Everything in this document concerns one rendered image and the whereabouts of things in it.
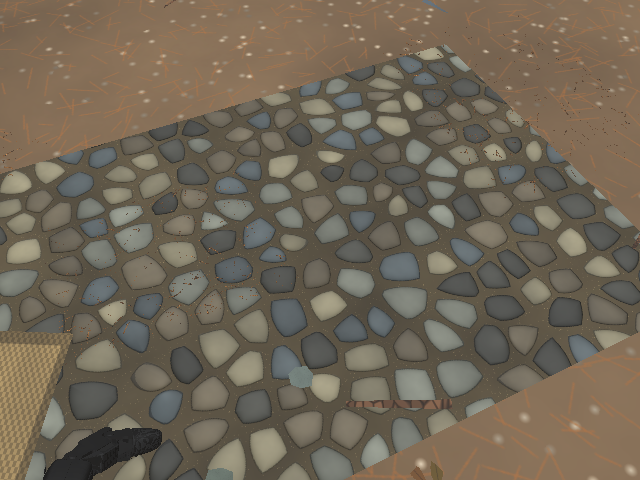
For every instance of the left robot hand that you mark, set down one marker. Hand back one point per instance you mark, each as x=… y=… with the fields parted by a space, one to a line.
x=101 y=450

